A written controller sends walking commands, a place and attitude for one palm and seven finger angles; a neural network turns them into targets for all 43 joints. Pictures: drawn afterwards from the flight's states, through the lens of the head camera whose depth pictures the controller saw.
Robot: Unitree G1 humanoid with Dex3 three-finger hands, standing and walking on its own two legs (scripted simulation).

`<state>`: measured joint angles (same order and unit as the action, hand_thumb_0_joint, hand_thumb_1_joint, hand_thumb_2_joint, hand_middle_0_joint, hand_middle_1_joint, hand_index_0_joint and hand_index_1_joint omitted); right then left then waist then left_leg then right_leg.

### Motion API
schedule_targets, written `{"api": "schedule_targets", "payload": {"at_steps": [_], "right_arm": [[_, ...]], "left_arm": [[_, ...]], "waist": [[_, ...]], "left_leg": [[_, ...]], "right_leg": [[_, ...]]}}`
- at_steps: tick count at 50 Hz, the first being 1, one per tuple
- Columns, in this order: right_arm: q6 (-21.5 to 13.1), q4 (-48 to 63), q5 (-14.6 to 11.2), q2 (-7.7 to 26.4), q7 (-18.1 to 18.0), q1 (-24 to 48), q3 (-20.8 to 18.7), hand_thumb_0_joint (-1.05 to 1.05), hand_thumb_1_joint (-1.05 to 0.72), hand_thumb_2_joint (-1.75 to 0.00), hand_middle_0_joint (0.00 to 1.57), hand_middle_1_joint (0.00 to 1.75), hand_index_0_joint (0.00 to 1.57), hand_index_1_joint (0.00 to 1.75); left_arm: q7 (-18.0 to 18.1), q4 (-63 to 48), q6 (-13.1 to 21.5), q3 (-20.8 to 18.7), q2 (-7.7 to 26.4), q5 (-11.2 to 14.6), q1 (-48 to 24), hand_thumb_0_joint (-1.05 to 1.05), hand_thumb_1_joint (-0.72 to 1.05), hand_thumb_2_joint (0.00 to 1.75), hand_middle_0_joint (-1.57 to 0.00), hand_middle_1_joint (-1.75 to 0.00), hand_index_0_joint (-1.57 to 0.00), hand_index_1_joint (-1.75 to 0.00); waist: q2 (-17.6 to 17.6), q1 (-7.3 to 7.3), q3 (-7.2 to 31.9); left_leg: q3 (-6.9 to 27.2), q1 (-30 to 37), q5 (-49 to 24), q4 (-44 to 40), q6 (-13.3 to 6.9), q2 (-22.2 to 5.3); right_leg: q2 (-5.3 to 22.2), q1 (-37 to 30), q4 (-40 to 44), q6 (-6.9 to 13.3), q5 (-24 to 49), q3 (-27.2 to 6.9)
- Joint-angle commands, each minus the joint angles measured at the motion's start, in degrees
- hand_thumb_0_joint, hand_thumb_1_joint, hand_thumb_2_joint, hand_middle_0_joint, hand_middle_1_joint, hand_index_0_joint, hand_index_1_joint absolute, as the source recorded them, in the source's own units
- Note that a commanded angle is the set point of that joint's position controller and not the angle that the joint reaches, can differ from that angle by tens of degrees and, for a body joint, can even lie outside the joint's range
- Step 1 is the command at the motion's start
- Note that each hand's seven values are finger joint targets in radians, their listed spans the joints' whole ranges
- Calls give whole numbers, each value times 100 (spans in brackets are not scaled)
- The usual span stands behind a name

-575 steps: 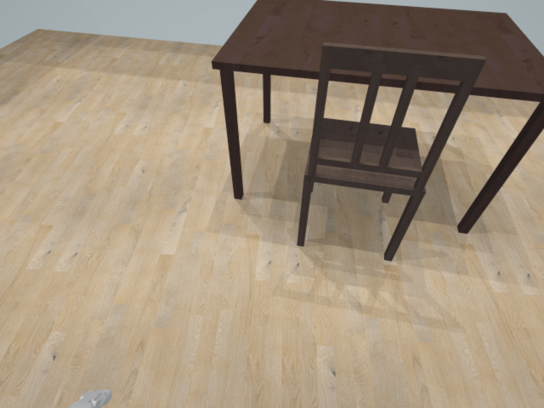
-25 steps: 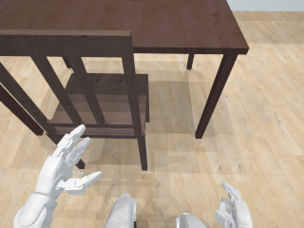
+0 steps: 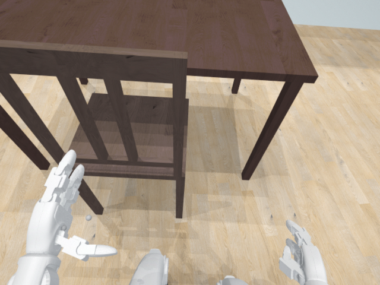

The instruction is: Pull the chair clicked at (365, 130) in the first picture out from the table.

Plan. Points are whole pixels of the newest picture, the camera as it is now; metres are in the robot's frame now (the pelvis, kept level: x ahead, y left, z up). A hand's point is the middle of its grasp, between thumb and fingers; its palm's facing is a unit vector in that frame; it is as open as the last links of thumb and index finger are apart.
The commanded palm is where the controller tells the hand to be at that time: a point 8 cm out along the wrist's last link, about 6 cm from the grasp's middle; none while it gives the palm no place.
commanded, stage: raise the hand toward the chair's back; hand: left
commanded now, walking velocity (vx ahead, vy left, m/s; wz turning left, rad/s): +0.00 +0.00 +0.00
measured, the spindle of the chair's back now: (88, 124) +0.48 +0.30 +0.00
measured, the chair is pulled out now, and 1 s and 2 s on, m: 0.00 0.00 0.00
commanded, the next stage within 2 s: aim the fingers beside a spindle in 0.86 s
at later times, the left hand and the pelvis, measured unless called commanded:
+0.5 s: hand (92, 209) +0.25 +0.20 +0.05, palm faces +0.00 -1.00 -0.04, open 16.9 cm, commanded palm +0.22 +0.26 +0.06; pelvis +0.00 +0.00 +0.01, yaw +0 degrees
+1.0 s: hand (96, 202) +0.25 +0.19 +0.06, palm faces +0.05 -1.00 -0.06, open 16.9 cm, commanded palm +0.24 +0.25 +0.06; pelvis +0.01 -0.01 +0.01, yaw +0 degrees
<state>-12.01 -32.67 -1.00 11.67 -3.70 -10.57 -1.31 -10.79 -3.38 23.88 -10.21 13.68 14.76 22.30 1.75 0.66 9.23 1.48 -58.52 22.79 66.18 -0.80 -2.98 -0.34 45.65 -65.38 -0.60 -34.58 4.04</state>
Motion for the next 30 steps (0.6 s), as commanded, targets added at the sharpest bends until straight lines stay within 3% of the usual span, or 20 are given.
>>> {"api": "schedule_targets", "payload": {"at_steps": [1,3,5,7,9,10,15,17,21,25,26,30], "right_arm": [[-114,850,-41,875,-26,75,-217,0,-90,-90,20,30,20,30],[-82,955,-69,952,-55,48,-186,0,-90,-90,20,30,20,30],[-95,1012,-61,965,-84,29,-171,0,-90,-90,20,30,20,30],[-129,1049,-36,935,-91,5,-165,0,-90,-90,20,30,20,30],[-165,1011,-4,888,-82,19,-145,0,-90,-90,20,30,20,30],[-164,938,21,882,-83,34,-148,0,-90,-90,20,30,20,30],[-121,810,6,924,-38,27,-134,0,-90,-90,20,30,20,30],[-95,848,-39,987,-48,-7,-143,0,-90,-90,20,30,20,30],[-95,948,-99,1022,-90,-25,-163,0,-90,-90,20,30,20,30],[-133,881,-55,953,-107,6,-186,0,-90,-90,20,30,20,30],[-150,876,-45,927,-93,11,-176,0,-90,-90,20,30,20,30],[-165,732,1,924,-48,-17,-183,0,-90,-90,20,30,20,30]], "left_arm": [[-169,-375,56,-90,421,-31,-260,0,-50,30,-6,-8,-6,-8],[-355,-369,-91,-66,532,-5,-468,0,-50,30,-6,-8,-6,-8],[-436,-597,-123,-283,789,47,-650,0,-50,30,-6,-8,-6,-8],[-393,-1086,0,-472,947,97,-773,0,-50,30,-6,-8,-6,-8],[-277,-1344,168,-623,1008,157,-843,0,-50,30,-6,-8,-6,-8],[-186,-1324,233,-761,1110,140,-846,0,-50,30,-6,-8,-6,-8],[-177,-448,246,-599,852,101,-867,0,-50,30,-6,-8,-6,-8],[-360,-187,75,-455,779,118,-883,0,-50,30,-6,-8,-6,-8],[-613,-221,-204,-493,848,258,-723,0,-50,30,-6,-8,-6,-8],[-382,-643,8,-835,1138,271,-840,0,-50,30,-6,-8,-6,-8],[-317,-747,123,-748,1035,260,-908,0,-50,30,-6,-8,-6,-8],[-130,-413,408,-751,968,172,-995,0,-50,30,-6,-8,-6,-8]], "waist": [[243,132,547],[198,141,585],[390,71,890],[497,17,1287],[647,-31,1390],[585,-21,1371],[328,111,847],[208,141,813],[138,45,1074],[127,-11,1120],[299,11,1087],[282,77,818]], "left_leg": [[357,1963,126,-1247,-46,50],[349,1976,286,-1296,-62,59],[297,2146,61,-1263,-82,91],[305,2526,-316,-1250,-72,71],[343,2725,-533,-1259,-50,51],[373,2693,-594,-1234,-48,36],[360,2236,-98,-1241,-46,62],[285,2132,-47,-1234,-60,77],[174,2235,-309,-1280,-104,124],[155,2297,-611,-1225,-111,107],[151,2344,-591,-1218,-102,106],[197,2104,-353,-1144,-81,96]], "right_leg": [[-176,696,1119,171,685,143],[-181,619,1210,166,611,107],[-174,417,1257,186,726,55],[-164,297,1229,197,927,75],[-171,306,1190,215,1018,99],[-183,314,1156,215,1051,113],[-177,507,1209,178,795,114],[-161,464,1299,154,770,69],[-142,42,1493,145,941,-2],[-154,-17,1453,150,1122,-5],[-146,101,1413,154,1080,2],[-155,355,1300,167,902,17]]}}
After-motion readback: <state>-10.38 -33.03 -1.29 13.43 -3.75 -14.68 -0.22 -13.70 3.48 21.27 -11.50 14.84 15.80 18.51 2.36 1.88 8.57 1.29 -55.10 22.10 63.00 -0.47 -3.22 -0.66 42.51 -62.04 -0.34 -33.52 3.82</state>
